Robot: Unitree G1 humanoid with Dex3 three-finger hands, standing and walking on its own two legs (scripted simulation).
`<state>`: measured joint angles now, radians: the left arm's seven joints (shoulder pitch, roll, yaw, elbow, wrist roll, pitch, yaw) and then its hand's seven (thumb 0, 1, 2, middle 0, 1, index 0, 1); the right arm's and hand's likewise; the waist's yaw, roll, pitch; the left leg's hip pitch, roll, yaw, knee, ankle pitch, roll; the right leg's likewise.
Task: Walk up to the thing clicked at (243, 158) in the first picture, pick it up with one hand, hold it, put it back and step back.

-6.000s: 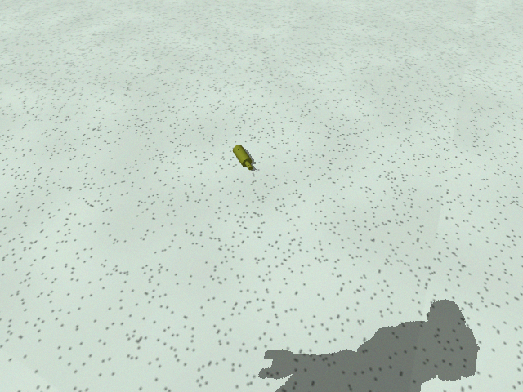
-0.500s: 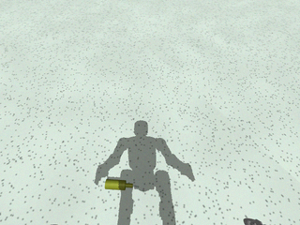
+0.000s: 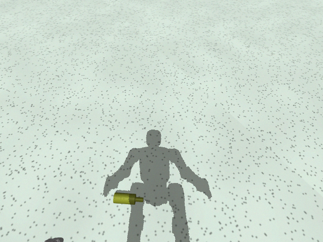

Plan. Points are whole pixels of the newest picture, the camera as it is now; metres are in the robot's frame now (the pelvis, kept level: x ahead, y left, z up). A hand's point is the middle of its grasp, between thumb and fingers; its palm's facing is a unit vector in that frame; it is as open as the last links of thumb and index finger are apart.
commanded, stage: stand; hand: left
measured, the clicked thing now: (128, 198) +0.43 +0.19 -0.75
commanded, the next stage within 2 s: none
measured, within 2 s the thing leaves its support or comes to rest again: neither
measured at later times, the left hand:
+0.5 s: hand out of the picture +0.09 +0.26 -0.15, palm faces -0.02 -0.94 -0.34, open 7.3 cm
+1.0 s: hand out of the picture +0.09 +0.25 -0.15, palm faces -0.02 -0.94 -0.34, open 7.3 cm
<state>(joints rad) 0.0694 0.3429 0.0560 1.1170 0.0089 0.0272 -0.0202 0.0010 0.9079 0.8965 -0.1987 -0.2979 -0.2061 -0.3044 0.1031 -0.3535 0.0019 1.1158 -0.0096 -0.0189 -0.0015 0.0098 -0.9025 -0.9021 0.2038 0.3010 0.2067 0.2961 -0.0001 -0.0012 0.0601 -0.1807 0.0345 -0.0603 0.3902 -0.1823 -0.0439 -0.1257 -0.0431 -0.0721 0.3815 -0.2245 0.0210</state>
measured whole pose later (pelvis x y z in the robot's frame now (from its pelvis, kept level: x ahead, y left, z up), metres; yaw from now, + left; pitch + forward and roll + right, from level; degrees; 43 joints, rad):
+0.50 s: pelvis +0.01 +0.00 +0.00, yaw -1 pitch -2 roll +0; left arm 0.09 0.35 0.01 1.14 0.00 -0.01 -0.01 0.00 0.91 0.90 -0.20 -0.30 -0.21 -0.30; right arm 0.09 -0.35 0.01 1.13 -0.01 -0.01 0.01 0.01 -0.90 -0.90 0.20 0.30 0.21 0.30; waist 0.01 0.01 0.06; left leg -0.14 0.03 -0.04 0.33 -0.17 -0.04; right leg -0.09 -0.05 -0.06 0.33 -0.21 0.03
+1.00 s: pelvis +0.01 +0.00 +0.00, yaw -1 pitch -2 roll +0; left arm 0.11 0.35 0.01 1.13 0.00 0.00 -0.01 0.00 0.91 0.90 -0.20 -0.30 -0.21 -0.30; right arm 0.10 -0.35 0.01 1.13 -0.01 -0.01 0.01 0.01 -0.90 -0.90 0.20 0.30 0.21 0.30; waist 0.00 0.00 0.05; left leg -0.12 0.04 -0.04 0.32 -0.17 -0.04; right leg -0.08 -0.04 -0.05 0.33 -0.21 0.03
